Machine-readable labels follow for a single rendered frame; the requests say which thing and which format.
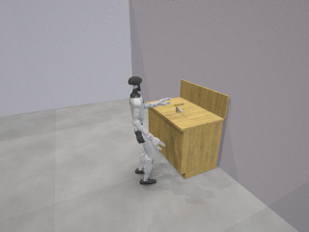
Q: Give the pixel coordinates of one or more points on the right robot hand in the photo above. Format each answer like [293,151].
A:
[155,141]

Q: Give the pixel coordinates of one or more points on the robot left thigh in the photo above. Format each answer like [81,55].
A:
[142,149]

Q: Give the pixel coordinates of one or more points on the robot torso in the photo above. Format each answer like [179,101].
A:
[141,113]

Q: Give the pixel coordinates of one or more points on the robot right upper arm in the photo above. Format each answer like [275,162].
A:
[136,110]

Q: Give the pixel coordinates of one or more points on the counter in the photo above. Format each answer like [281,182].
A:
[191,138]

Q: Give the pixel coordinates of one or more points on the robot right forearm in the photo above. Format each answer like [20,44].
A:
[143,130]

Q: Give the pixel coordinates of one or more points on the robot left forearm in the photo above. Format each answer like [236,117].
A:
[151,104]

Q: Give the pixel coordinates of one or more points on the left robot hand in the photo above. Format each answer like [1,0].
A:
[163,102]

